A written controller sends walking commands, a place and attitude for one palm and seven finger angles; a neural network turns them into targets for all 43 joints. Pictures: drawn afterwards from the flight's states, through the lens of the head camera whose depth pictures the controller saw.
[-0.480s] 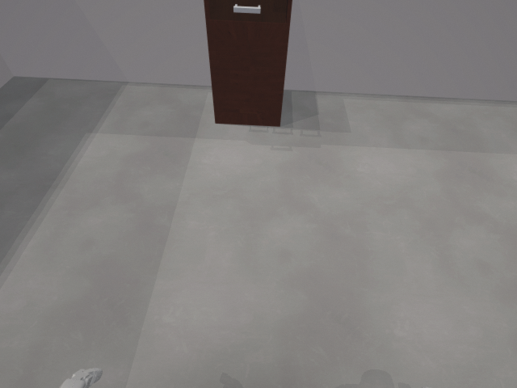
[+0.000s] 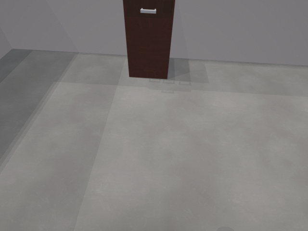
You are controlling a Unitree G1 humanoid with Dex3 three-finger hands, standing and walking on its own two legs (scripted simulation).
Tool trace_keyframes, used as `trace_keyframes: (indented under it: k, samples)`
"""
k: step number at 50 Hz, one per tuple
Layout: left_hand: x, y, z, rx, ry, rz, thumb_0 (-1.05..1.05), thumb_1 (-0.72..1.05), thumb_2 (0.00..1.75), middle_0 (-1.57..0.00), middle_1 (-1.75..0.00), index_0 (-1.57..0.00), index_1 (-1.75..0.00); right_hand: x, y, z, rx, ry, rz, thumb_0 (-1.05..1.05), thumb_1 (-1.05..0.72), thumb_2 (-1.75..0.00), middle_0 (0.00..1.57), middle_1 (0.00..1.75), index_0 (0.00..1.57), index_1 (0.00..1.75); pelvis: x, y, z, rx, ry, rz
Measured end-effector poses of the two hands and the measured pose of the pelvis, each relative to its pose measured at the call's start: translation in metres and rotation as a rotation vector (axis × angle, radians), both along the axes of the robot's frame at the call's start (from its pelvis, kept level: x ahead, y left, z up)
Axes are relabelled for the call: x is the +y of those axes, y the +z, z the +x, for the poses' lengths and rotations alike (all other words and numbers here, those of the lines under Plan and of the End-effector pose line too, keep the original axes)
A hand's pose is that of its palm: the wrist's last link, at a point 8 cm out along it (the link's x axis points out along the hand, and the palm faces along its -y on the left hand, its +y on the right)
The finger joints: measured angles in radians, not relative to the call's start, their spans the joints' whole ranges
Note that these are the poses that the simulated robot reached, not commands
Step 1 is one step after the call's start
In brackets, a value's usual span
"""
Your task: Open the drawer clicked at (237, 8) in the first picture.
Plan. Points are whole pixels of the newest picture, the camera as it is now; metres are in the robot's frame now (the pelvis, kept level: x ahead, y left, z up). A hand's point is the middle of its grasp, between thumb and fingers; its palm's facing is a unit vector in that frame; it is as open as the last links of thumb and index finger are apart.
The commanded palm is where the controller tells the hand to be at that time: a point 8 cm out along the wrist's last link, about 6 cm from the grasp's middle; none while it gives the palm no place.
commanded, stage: stand and wait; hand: left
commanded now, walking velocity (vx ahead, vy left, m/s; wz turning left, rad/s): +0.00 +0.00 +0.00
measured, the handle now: (148, 10) +1.72 +0.15 -0.07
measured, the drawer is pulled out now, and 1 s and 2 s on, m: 0.00 0.00 0.00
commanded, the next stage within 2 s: look at it before walking up in 0.56 s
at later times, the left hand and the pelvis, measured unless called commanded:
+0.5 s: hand out of the picture +0.06 +0.24 -0.15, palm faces -0.04 -0.94 -0.33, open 7.4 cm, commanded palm none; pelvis -0.02 -0.01 +0.00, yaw +0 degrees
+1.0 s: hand out of the picture +0.05 +0.24 -0.15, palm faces -0.03 -0.94 -0.33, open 7.4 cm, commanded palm none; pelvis -0.02 -0.01 +0.00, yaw +0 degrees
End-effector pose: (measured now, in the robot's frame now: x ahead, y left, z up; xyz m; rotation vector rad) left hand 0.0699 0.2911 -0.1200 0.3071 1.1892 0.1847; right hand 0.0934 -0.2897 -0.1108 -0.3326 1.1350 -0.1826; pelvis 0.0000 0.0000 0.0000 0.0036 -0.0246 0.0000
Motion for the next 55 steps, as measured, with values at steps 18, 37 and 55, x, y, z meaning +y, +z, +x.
trace_keyframes:
  k: [18,37,55]
  samples:
    - [-0.003,0.003,-0.017,0.017,-0.006,0.009,0.0,0.9,0.9,-0.21,-0.3,-0.2,-0.3,-0.008,-0.006,-0.046,0.075,-0.036,0.009,0.0,-0.91,-0.9,0.2,0.3,0.2,0.3,-0.006,0.003,-0.016,-0.01,-0.005,0.0]
    - [-0.008,0.003,-0.022,0.02,-0.01,0.001,0.0,0.9,0.9,-0.21,-0.3,-0.21,-0.3,-0.007,-0.006,-0.053,0.076,-0.037,0.018,0.0,-0.91,-0.9,0.2,0.3,0.2,0.3,-0.007,0.003,-0.022,-0.006,-0.007,0.001]
    - [-0.009,0.002,-0.026,0.035,-0.003,0.002,0.0,0.9,0.9,-0.21,-0.3,-0.21,-0.3,-0.01,-0.005,-0.045,0.072,-0.031,0.014,0.0,-0.91,-0.9,0.2,0.3,0.2,0.3,-0.009,0.004,-0.019,-0.006,-0.007,0.0]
